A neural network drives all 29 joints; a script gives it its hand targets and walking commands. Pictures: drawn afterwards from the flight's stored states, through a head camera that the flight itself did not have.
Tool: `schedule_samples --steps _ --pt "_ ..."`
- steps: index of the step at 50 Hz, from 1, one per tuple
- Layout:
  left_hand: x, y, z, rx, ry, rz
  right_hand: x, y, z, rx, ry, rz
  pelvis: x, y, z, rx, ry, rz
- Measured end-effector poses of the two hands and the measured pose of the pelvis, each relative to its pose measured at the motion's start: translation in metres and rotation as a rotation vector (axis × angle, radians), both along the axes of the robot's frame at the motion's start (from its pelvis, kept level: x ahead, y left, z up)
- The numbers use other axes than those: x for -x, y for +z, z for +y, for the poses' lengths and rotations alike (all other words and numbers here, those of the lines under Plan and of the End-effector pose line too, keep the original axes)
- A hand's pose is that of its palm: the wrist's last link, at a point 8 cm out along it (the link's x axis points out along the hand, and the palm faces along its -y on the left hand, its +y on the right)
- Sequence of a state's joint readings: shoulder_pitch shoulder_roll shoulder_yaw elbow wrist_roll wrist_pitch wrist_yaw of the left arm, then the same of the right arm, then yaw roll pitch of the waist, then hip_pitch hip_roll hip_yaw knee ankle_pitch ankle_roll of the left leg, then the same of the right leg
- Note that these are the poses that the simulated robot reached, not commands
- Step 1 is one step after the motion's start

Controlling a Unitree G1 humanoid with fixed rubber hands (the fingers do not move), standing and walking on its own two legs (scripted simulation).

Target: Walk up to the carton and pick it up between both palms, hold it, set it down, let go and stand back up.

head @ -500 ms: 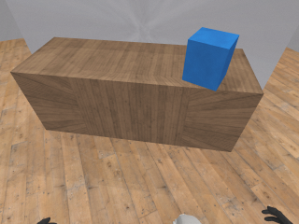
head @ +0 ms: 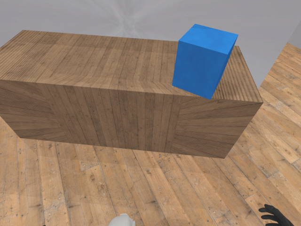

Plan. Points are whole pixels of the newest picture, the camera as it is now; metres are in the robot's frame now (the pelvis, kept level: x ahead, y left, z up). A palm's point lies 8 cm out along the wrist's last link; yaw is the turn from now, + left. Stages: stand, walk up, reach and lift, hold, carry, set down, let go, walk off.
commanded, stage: walk up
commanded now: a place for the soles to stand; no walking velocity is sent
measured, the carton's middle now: (202, 61) +0.83 -0.25 -0.03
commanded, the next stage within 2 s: none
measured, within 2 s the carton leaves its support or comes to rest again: neither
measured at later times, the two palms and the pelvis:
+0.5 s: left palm (74, 185) +0.25 +0.24 -0.08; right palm out of the picture +0.21 -0.40 -0.03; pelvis +0.14 -0.06 +0.00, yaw -6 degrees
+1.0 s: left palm (106, 136) +0.44 +0.17 -0.10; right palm out of the picture +0.31 -0.45 -0.03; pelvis +0.28 -0.11 +0.00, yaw -10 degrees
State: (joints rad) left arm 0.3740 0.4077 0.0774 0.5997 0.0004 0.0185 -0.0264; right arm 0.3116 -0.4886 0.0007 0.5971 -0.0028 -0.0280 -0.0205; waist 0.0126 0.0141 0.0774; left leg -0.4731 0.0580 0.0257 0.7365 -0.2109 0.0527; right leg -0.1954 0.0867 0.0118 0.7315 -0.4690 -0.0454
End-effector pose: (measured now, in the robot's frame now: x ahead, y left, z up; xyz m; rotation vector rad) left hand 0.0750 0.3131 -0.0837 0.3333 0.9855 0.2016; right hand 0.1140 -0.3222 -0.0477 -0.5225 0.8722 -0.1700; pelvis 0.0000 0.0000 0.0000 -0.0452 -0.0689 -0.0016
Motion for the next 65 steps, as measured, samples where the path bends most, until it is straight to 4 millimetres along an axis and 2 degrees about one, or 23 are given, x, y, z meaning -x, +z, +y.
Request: schedule_samples --steps 2,6,10,15,22,26,28,31,36,40,42,45,49,53,57,61,65 --pt "-0.014 -0.004 0.004 0.015 -0.012 0.008 -0.008 0.002 0.004 0.015 -0.01 -0.002 -0.01 -0.001 0.007 -0.003 -0.007 0.006" --pt "-0.045 -0.006 0.004 0.034 -0.059 0.023 -0.008 0.015 0.004 0.046 -0.069 0.0 -0.029 0.005 0.011 0.02 -0.053 0.011" --pt "-0.076 -0.007 -0.006 0.077 -0.094 0.003 -0.012 0.032 -0.004 0.08 -0.101 -0.001 -0.049 0.012 0.007 0.033 -0.076 -0.008" --pt "-0.106 -0.006 -0.023 0.108 -0.109 -0.004 -0.034 0.042 -0.019 0.092 -0.113 -0.034 -0.074 0.015 -0.006 0.026 -0.086 -0.044" --pt "-0.153 0.002 -0.056 0.089 -0.122 -0.02 -0.077 0.03 -0.054 0.06 -0.116 -0.061 -0.117 0.011 -0.041 -0.006 -0.091 -0.068" --pt "-0.185 0.003 -0.082 0.043 -0.137 -0.023 -0.104 0.007 -0.087 0.03 -0.121 -0.053 -0.147 -0.001 -0.073 -0.039 -0.1 -0.061" --pt "-0.196 -0.009 -0.093 0.007 -0.139 -0.019 -0.119 -0.015 -0.107 0.023 -0.119 -0.037 -0.161 -0.018 -0.091 -0.049 -0.103 -0.051" --pt "-0.205 -0.014 -0.108 -0.005 -0.119 0.009 -0.141 -0.03 -0.115 -0.004 -0.12 -0.007 -0.177 -0.023 -0.103 -0.031 -0.107 -0.031" --pt "-0.229 -0.001 -0.109 -0.045 -0.11 0.033 -0.167 -0.023 -0.117 -0.022 -0.121 0.014 -0.206 -0.011 -0.108 -0.024 -0.117 -0.001" --pt "-0.255 -0.005 -0.109 -0.032 -0.113 0.033 -0.187 -0.016 -0.116 -0.012 -0.117 0.021 -0.228 -0.009 -0.105 -0.014 -0.12 0.009" --pt "-0.273 -0.011 -0.108 -0.017 -0.116 0.021 -0.196 -0.013 -0.113 0.002 -0.118 0.02 -0.24 -0.011 -0.102 -0.009 -0.121 0.006" --pt "-0.305 -0.018 -0.114 0.012 -0.136 0.002 -0.196 -0.008 -0.115 0.033 -0.153 0.022 -0.256 -0.013 -0.101 -0.01 -0.138 -0.009" --pt "-0.351 -0.014 -0.133 0.052 -0.18 -0.025 -0.195 0.011 -0.126 0.071 -0.202 0.038 -0.275 -0.003 -0.11 0.009 -0.169 -0.011" --pt "-0.388 -0.01 -0.157 0.085 -0.213 -0.059 -0.206 0.026 -0.145 0.099 -0.221 0.041 -0.296 0.004 -0.126 0.015 -0.183 -0.016" --pt "-0.416 -0.009 -0.184 0.095 -0.223 -0.074 -0.227 0.027 -0.17 0.107 -0.226 0.027 -0.319 0.003 -0.15 0.002 -0.186 -0.028" --pt "-0.441 -0.008 -0.213 0.07 -0.228 -0.079 -0.25 0.012 -0.202 0.088 -0.226 0.025 -0.343 -0.004 -0.181 -0.027 -0.188 -0.03" --pt "-0.459 -0.012 -0.236 0.015 -0.217 -0.098 -0.276 -0.021 -0.233 0.053 -0.216 0.044 -0.362 -0.022 -0.213 -0.042 -0.176 -0.043"
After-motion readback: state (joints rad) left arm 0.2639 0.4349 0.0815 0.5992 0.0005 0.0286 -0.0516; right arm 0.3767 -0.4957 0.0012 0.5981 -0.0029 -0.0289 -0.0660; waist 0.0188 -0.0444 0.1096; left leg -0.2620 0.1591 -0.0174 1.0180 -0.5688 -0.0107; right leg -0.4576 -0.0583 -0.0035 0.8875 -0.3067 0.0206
